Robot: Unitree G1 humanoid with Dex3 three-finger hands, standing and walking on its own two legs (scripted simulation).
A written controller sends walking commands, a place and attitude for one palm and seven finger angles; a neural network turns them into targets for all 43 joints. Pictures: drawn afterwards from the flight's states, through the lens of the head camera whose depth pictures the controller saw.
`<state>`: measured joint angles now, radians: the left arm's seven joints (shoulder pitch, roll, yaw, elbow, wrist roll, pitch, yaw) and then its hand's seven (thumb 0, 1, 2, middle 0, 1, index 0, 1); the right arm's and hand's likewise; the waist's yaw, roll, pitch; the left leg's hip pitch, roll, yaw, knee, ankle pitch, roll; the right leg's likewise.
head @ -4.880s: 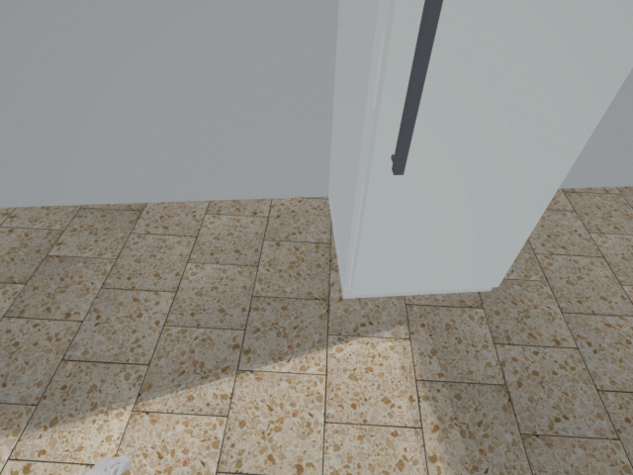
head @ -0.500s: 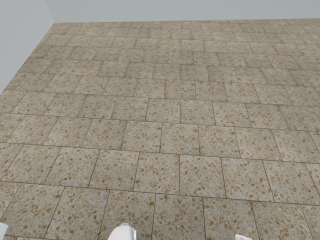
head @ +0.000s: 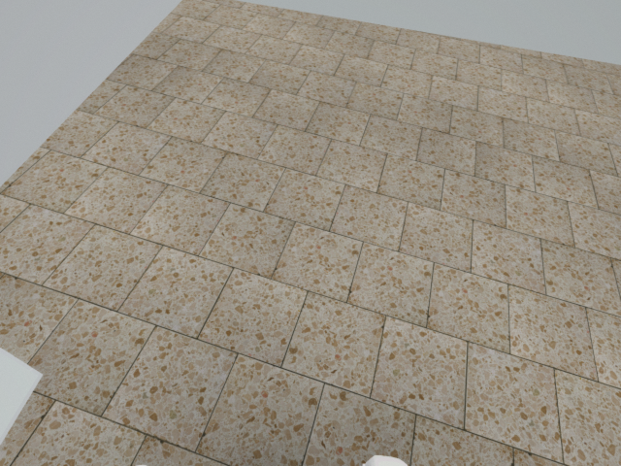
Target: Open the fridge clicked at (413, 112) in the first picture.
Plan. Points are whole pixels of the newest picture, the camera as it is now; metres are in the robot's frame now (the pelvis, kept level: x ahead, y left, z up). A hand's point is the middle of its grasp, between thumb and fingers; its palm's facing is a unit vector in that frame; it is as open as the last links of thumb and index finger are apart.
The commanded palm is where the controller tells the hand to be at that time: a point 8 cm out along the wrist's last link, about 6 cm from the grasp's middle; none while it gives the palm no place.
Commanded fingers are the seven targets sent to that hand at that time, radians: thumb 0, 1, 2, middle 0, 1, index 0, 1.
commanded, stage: turn to face it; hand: left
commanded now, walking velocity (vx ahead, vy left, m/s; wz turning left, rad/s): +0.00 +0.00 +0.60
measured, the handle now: out of the picture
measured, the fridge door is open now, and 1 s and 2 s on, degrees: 0 0 0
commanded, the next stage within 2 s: none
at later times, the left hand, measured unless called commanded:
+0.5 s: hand out of the picture +0.01 +0.13 -0.14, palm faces +0.33 -0.90 -0.28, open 7.4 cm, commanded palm none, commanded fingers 0.00 0.90 0.90 -0.20 -0.30 -0.20 -0.30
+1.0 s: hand out of the picture -0.09 +0.20 -0.18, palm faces +0.63 -0.74 -0.23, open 7.4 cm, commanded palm none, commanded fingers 0.00 0.90 0.90 -0.20 -0.30 -0.20 -0.30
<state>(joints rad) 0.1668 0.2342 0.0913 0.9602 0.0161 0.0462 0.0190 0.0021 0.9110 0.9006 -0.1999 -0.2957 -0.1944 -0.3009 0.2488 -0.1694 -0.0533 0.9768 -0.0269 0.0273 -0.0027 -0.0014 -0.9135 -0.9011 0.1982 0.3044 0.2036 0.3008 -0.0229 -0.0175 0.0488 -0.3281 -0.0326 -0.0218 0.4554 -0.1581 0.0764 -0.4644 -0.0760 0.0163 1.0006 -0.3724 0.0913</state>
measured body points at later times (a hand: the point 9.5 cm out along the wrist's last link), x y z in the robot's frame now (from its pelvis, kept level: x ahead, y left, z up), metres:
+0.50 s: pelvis -0.01 -0.08 +0.00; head +0.03 -0.11 +0.45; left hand -0.01 +0.17 -0.12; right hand +0.12 -0.33 -0.16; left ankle -0.07 +0.08 -0.64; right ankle -0.01 -0.17 -0.74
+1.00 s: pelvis -0.02 -0.02 +0.00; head -0.01 +0.03 +0.44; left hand -0.12 +0.24 -0.16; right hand +0.22 -0.15 -0.12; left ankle -0.08 +0.04 -0.74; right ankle +0.06 -0.18 -0.65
